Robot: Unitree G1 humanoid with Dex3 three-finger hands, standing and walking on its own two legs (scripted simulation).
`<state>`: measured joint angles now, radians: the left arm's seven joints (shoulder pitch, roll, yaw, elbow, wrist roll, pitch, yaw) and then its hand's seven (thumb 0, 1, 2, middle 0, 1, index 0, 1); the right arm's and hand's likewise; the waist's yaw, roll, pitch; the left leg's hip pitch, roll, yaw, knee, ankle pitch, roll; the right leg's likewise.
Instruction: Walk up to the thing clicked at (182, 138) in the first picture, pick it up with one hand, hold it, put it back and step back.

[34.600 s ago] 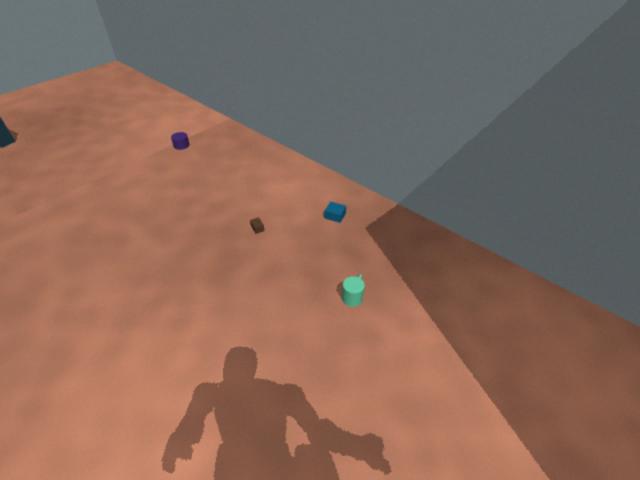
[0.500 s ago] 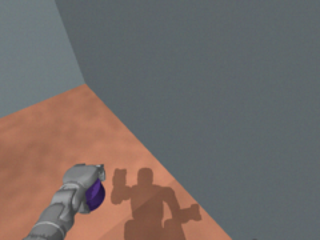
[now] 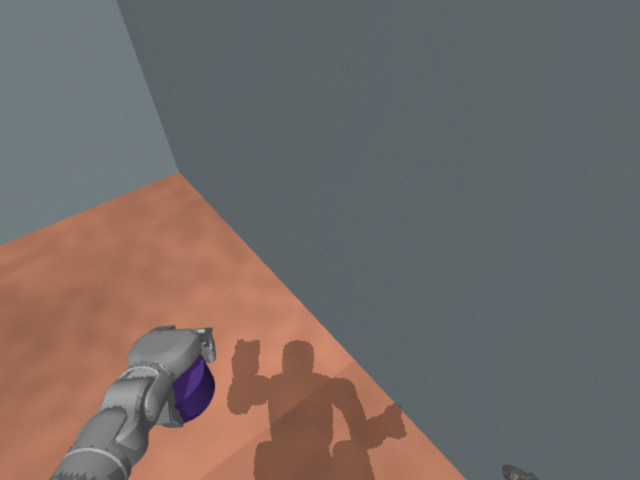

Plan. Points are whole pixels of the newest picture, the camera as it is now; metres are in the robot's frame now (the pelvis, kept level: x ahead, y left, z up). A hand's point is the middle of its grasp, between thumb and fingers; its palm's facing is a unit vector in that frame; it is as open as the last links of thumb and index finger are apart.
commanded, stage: hold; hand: left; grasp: from above
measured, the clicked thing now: (177, 383) +0.31 +0.23 -0.06
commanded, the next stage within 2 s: crouch in 0.68 s
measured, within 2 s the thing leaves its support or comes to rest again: neither
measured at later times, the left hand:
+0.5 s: hand (174, 382) +0.30 +0.22 -0.03, palm faces -0.45 -0.06 -0.89, open 11.4 cm
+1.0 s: hand (177, 386) +0.30 +0.22 -0.05, palm faces -0.44 -0.06 -0.90, open 11.4 cm
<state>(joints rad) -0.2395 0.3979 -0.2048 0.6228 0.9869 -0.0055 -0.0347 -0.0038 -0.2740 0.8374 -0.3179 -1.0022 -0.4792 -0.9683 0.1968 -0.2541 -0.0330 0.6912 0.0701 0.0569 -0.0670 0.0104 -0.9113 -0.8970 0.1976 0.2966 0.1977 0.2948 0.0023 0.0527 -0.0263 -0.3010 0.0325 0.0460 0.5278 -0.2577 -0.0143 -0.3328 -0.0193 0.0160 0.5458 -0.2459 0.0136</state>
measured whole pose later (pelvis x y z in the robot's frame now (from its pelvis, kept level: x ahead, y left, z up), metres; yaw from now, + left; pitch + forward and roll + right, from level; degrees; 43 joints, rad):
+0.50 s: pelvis +0.01 +0.00 +0.00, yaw +0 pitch +2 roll +0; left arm -0.22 0.40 -0.21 0.59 0.99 -0.01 -0.05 0.00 -0.28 0.85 -0.32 -1.00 -0.48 -0.97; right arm 0.18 -0.25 -0.03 0.68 0.08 0.07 -0.07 0.01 -0.91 -0.90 0.20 0.30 0.20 0.29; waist 0.01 0.05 -0.01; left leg -0.26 0.03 0.05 0.49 -0.25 -0.01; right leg -0.30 -0.02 0.02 0.51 -0.24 0.01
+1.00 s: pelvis +0.01 +0.00 +0.00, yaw +0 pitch +2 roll +0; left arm -0.23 0.38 -0.20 0.66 1.02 -0.03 0.02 0.00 -0.28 0.85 -0.32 -1.00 -0.47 -0.98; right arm 0.18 -0.25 -0.04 0.68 0.07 0.09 -0.06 0.01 -0.90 -0.90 0.20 0.30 0.20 0.30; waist 0.00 0.04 -0.02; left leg -0.28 0.03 0.04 0.50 -0.26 -0.01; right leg -0.31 -0.02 0.01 0.52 -0.25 0.02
